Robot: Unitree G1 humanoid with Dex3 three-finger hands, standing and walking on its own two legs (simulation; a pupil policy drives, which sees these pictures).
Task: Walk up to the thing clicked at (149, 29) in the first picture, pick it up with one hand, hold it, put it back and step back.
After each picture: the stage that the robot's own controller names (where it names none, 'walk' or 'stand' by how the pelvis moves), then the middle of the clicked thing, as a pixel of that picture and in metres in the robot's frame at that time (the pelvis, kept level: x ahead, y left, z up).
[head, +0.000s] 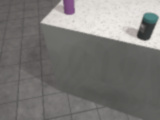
stand; (147, 27) +0.65 -0.26 +0.04
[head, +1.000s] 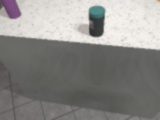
rise first; (96, 22) +0.60 -0.01 +0.07
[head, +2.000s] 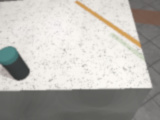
walk; (14, 64) +0.38 +0.29 +0.07
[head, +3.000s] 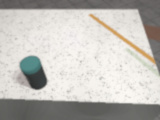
stand; (34, 73) +0.36 +0.21 +0.05
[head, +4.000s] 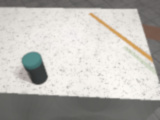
stand; (35, 69) +0.39 +0.21 +0.04
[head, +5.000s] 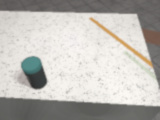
stand; (35, 73) +0.37 +0.21 +0.03
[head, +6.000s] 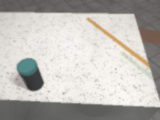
stand; (31, 75) +0.37 +0.22 +0.03
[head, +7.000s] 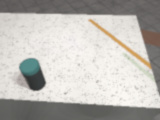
stand; (33, 75) +0.37 +0.22 +0.03
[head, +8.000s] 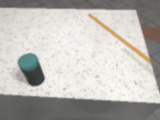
rise first; (32, 70) +0.38 +0.22 +0.04
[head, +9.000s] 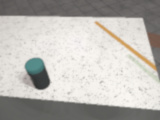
rise first; (38, 74) +0.37 +0.23 +0.04
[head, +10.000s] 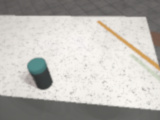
go down; (40, 74) +0.37 +0.22 +0.04
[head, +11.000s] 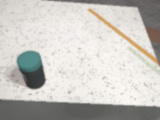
go down; (32, 71) +0.35 +0.19 +0.07
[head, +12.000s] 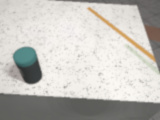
approach; (29, 66) +0.37 +0.20 +0.07
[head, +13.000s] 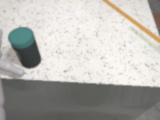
close in; (26, 49) +0.40 +0.20 +0.11
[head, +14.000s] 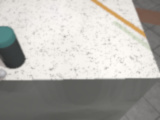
close; (8, 48) +0.41 +0.22 +0.12
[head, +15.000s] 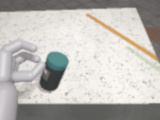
lift; (53, 72) +0.35 +0.13 +0.10
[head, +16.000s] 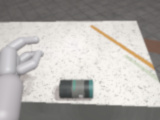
close; (76, 89) +0.33 +0.07 +0.04
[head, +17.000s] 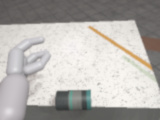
close; (74, 100) +0.29 +0.07 +0.03
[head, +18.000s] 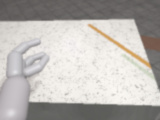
close; out of the picture +0.24 +0.13 -0.67
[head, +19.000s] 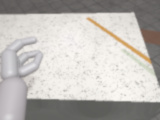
close; out of the picture +0.12 +0.23 -0.73
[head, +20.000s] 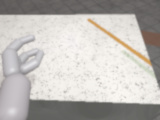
close; out of the picture +0.14 +0.23 -0.73
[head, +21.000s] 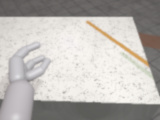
stand; out of the picture +0.16 +0.24 -0.73
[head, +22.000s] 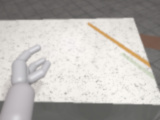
stand; out of the picture +0.17 +0.24 -0.73
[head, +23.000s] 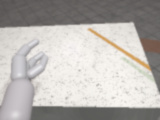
stand; out of the picture +0.17 +0.25 -0.73
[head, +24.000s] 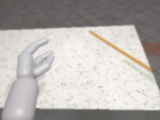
stand; out of the picture +0.17 +0.24 -0.73
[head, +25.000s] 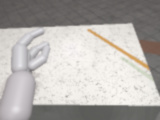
stand; out of the picture +0.19 +0.25 -0.73
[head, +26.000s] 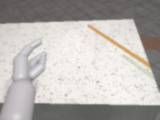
stand; out of the picture +0.19 +0.25 -0.73
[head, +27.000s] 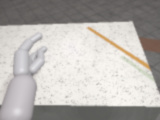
stand; out of the picture +0.20 +0.25 -0.73
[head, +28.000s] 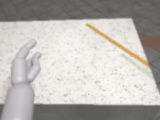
stand; out of the picture +0.20 +0.26 -0.73
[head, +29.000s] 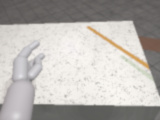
stand; out of the picture +0.22 +0.27 -0.73
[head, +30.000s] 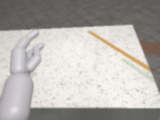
stand; out of the picture +0.22 +0.26 -0.73
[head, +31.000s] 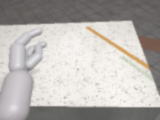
stand; out of the picture +0.23 +0.27 -0.73
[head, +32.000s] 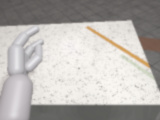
close; out of the picture +0.24 +0.27 -0.73
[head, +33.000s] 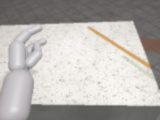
stand; out of the picture +0.24 +0.27 -0.73
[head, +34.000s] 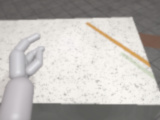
stand; out of the picture +0.25 +0.27 -0.73
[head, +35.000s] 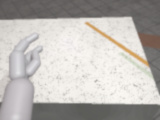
stand; out of the picture +0.25 +0.28 -0.73
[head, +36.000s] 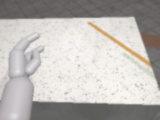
stand; out of the picture +0.25 +0.27 -0.73
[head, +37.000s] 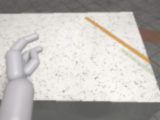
stand; out of the picture +0.25 +0.28 -0.73
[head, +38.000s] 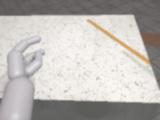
stand; out of the picture +0.26 +0.27 -0.73
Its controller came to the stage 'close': yes
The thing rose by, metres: 0.01
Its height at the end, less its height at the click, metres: -0.78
